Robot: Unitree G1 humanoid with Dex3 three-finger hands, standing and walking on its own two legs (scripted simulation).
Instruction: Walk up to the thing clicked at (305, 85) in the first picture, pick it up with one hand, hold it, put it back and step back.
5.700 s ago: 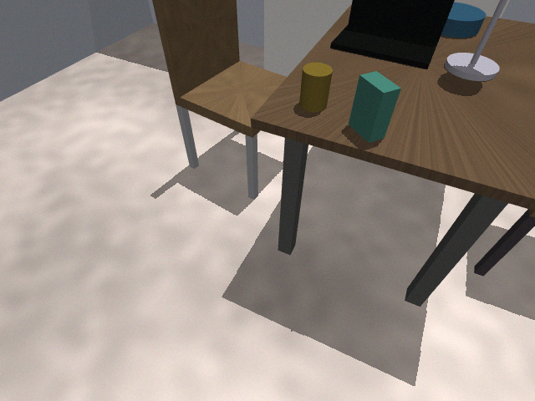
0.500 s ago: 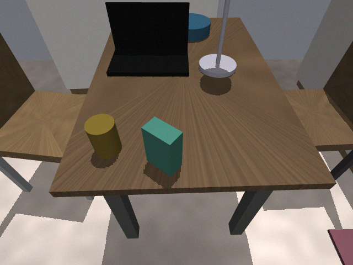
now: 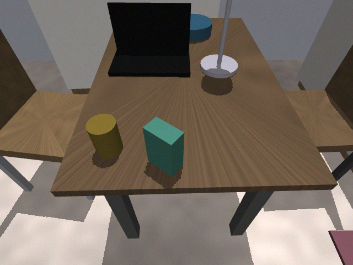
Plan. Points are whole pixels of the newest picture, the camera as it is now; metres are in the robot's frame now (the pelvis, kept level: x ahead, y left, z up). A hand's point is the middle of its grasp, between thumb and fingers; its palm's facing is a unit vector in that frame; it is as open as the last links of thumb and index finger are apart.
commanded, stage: stand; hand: left
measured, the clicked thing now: (105, 136) +0.47 +0.21 +0.00
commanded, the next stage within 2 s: rise first in 0.12 s
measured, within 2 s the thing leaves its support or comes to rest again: neither
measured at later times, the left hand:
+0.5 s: hand out of the picture +0.16 +0.25 -0.11, palm faces +0.22 -0.92 -0.32, open 12.0 cm
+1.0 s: hand (43, 245) +0.18 +0.28 +0.00, palm faces +0.35 -0.86 -0.37, open 17.5 cm
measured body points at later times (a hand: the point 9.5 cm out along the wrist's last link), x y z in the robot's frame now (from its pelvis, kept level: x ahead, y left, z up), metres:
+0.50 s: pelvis -0.01 +0.00 -0.01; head +0.03 +0.00 +0.44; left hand +0.15 +0.30 -0.09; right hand +0.17 -0.28 -0.11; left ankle -0.01 +0.13 -0.75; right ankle +0.01 -0.13 -0.75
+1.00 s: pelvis +0.01 +0.00 +0.00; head +0.01 -0.01 +0.45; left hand +0.16 +0.32 +0.03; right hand +0.18 -0.25 -0.09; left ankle -0.01 +0.13 -0.75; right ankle +0.01 -0.13 -0.75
